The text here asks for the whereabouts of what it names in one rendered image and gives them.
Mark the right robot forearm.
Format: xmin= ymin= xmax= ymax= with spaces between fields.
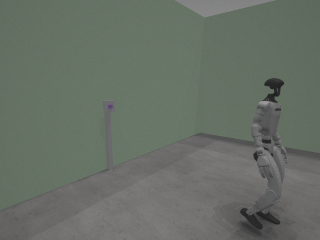
xmin=251 ymin=124 xmax=266 ymax=156

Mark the panel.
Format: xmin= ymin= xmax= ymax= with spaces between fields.
xmin=103 ymin=100 xmax=115 ymax=170

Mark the robot right thigh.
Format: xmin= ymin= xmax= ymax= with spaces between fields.
xmin=253 ymin=149 xmax=282 ymax=201

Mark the right robot upper arm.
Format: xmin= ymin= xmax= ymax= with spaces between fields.
xmin=251 ymin=101 xmax=271 ymax=132

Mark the right robot foot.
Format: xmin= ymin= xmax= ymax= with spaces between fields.
xmin=240 ymin=208 xmax=263 ymax=229

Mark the right robot hand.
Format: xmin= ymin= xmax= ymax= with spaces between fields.
xmin=257 ymin=155 xmax=273 ymax=179

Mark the left robot forearm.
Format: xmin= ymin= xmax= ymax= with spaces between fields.
xmin=272 ymin=129 xmax=282 ymax=147

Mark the left robot hand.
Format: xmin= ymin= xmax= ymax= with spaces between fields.
xmin=278 ymin=146 xmax=288 ymax=164

